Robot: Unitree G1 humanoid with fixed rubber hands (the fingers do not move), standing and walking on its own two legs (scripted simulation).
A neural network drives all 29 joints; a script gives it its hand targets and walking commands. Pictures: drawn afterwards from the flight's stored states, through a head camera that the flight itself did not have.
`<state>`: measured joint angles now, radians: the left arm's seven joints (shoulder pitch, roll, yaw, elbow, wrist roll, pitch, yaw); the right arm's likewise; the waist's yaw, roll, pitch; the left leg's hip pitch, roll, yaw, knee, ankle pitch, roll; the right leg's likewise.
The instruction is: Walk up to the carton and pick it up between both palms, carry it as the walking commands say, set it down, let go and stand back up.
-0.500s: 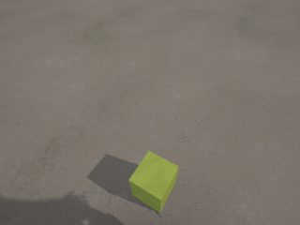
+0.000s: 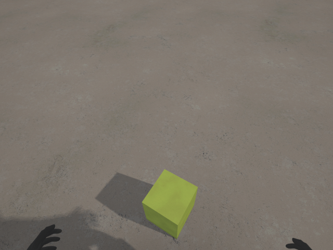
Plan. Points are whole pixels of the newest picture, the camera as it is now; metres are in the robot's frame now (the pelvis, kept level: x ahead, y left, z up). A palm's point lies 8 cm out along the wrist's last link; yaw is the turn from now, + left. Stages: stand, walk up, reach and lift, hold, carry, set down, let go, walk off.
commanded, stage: walk up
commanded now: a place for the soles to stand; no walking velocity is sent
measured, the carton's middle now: (170, 204) +0.47 +0.00 -0.62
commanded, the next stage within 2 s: none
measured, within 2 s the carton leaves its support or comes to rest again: neither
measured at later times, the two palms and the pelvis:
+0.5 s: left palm out of the picture +0.10 +0.48 -0.08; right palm out of the picture +0.12 -0.23 -0.08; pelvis +0.03 +0.11 -0.02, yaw -10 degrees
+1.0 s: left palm out of the picture +0.24 +0.57 -0.05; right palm out of the picture +0.09 -0.13 -0.10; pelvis +0.09 +0.22 -0.01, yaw -23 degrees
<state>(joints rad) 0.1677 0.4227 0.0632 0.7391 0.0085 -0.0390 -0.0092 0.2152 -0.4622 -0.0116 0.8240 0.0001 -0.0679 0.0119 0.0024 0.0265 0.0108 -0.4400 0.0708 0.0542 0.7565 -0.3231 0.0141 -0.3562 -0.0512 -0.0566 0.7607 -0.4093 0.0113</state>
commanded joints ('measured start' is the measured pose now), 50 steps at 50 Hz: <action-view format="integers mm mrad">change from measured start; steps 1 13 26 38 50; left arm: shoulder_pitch -40 306 304 518 188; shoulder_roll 192 372 325 314 330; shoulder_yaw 24 91 60 105 69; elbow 39 38 54 137 -8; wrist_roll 11 -2 -5 -2 28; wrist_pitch -8 -78 -38 -51 -45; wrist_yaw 11 139 159 146 127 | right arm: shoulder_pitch -53 -225 -95 -78 138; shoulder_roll -165 -182 -281 -163 -179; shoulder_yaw -50 -116 -161 -131 -163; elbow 12 -181 -135 -212 -46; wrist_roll -19 -77 -66 -79 -44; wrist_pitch -2 104 111 156 121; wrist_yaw -20 85 58 71 61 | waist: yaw -8 14 -75 69 -129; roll -74 -50 158 6 -70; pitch -66 13 20 15 -30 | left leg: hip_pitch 91 -384 151 -160 284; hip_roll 44 42 236 148 -47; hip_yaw -123 -158 -414 -9 23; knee -158 393 -466 -51 -4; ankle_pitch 91 -75 -387 -343 -116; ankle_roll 51 -7 155 154 -10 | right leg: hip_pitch -2 227 -434 251 -319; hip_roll -79 -254 -6 -19 -97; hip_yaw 113 473 105 51 127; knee -212 -268 508 -198 32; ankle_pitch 40 434 -101 38 31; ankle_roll -77 -220 -60 -90 -159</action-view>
